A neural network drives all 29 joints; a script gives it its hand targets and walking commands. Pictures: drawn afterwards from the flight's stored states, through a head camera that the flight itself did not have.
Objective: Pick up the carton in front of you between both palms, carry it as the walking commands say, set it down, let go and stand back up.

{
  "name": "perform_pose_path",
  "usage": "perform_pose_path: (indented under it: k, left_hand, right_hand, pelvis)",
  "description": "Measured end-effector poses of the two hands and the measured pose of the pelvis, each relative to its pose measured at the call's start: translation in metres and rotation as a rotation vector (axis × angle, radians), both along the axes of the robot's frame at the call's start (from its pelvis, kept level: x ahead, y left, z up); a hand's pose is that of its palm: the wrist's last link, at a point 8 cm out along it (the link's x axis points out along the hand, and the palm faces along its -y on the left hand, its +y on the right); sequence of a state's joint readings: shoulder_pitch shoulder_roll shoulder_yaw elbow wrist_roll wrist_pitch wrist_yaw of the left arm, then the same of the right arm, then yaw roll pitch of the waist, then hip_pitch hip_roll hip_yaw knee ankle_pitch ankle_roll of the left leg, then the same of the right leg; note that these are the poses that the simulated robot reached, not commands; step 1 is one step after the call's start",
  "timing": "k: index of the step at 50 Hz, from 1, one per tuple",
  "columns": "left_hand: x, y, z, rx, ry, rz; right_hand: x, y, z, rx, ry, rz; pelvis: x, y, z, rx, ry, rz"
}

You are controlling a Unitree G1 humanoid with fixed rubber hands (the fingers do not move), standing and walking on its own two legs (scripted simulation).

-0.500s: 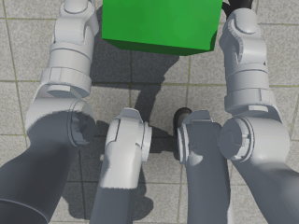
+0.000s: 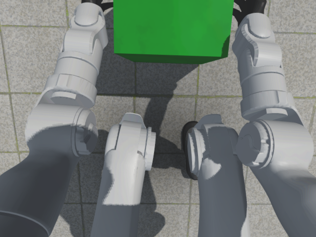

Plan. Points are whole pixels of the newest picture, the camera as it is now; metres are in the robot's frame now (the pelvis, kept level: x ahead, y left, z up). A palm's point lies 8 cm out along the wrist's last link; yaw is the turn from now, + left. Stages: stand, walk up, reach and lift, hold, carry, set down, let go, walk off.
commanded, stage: set down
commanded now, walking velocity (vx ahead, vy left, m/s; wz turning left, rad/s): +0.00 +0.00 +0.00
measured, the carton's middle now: (170, 16) +0.54 -0.01 -0.25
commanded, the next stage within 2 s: let go in 1.96 s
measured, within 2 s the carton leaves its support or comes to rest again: neither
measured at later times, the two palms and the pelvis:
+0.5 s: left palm (94, 2) +0.54 +0.15 -0.17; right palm (250, 16) +0.52 -0.16 -0.16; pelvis -0.01 +0.00 -0.01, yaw -1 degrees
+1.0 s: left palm out of the picture +0.54 +0.19 -0.17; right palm (263, 18) +0.52 -0.19 -0.18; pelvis -0.01 -0.01 -0.02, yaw +1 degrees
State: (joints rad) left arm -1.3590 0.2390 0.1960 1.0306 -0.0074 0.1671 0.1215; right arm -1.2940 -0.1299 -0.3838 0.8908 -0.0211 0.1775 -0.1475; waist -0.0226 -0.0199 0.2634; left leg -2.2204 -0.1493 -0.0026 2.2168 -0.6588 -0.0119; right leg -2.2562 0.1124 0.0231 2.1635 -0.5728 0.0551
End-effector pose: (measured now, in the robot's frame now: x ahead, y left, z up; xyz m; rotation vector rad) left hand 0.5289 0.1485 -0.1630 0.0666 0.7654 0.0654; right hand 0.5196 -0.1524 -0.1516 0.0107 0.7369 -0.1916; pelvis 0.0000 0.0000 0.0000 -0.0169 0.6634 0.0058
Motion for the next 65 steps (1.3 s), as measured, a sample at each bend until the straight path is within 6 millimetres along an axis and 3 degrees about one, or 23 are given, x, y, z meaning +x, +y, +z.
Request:
perform_pose_path:
  k: [35, 41, 46, 51, 55, 61, 65]
  left_hand:
    - [0.007, 0.003, -0.009, -0.039, -0.023, -0.092]
    - [-0.002, 0.037, -0.029, 0.04, 0.004, -0.011]
    - [0.005, 0.053, -0.025, 0.052, -0.043, 0.008]
    - [0.017, 0.038, -0.006, 0.014, -0.096, -0.002]
    - [0.021, 0.03, 0.023, 0.008, -0.134, 0.006]
    - [0.017, 0.041, 0.078, 0.025, -0.11, 0.038]
    - [0.019, 0.048, 0.11, 0.019, -0.105, 0.037]
  right_hand:
    - [0.0, -0.009, -0.017, -0.007, 0.026, 0.083]
    - [-0.009, -0.028, -0.039, -0.035, 0.06, 0.031]
    - [-0.006, -0.041, -0.041, -0.044, 0.02, 0.018]
    - [0.005, -0.041, -0.024, -0.027, -0.051, 0.008]
    - [0.008, -0.035, 0.006, -0.022, -0.089, 0.016]
    - [0.009, -0.032, 0.066, -0.038, -0.079, 0.014]
    - [0.011, -0.033, 0.096, -0.036, -0.074, -0.001]
  pelvis:
    - [-0.009, 0.003, -0.009, -0.013, -0.064, -0.001]
    - [-0.008, 0.0, -0.01, -0.013, -0.072, 0.005]
    - [-0.007, -0.004, -0.015, -0.009, -0.071, 0.015]
    - [-0.009, -0.007, -0.016, -0.005, -0.072, 0.015]
    - [-0.01, -0.009, -0.007, 0.0, -0.073, 0.007]
    - [-0.007, -0.01, 0.028, 0.003, -0.026, 0.001]
    - [-0.002, -0.009, 0.054, 0.0, 0.04, 0.004]
